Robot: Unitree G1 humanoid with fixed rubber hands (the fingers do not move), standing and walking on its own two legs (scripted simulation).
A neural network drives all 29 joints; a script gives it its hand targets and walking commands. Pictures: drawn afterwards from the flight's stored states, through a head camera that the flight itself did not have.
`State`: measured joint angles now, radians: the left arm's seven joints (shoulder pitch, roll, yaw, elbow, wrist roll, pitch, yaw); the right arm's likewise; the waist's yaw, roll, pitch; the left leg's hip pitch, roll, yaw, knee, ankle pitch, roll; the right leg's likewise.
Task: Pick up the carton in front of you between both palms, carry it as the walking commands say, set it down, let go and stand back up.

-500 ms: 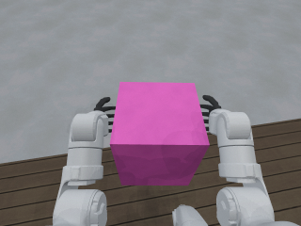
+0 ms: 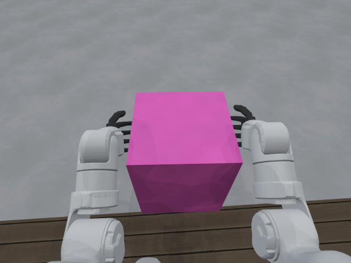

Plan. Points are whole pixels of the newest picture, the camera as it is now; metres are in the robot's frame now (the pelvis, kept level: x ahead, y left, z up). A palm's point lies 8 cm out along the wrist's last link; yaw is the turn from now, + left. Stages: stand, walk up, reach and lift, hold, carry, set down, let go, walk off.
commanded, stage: carry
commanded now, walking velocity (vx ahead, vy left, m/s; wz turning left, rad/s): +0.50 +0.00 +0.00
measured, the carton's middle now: (180, 155) +0.36 +0.01 +0.02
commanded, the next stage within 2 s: none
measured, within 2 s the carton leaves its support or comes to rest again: neither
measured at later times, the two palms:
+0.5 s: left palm (130, 73) +0.66 +0.18 +0.06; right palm (219, 73) +0.65 -0.12 +0.07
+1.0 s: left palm (147, 35) +0.96 +0.15 +0.05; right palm (216, 35) +0.96 -0.15 +0.05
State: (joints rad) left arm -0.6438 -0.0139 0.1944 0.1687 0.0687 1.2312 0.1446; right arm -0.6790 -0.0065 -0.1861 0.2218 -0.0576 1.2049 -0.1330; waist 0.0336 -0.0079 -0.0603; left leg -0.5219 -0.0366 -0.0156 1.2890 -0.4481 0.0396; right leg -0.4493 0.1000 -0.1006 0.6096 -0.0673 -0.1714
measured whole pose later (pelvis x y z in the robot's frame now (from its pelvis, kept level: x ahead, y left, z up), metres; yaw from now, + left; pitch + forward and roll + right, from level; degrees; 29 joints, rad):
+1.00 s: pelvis +0.60 +0.02 -0.09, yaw +0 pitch +4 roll -1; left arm -0.65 -0.05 0.19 0.10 0.11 1.19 0.15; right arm -0.67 -0.03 -0.20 0.16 -0.03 1.16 -0.13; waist -0.03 0.01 -0.08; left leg -0.20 -0.08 0.06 0.98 -0.44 0.04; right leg -0.52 0.07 -0.13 0.51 -0.06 -0.12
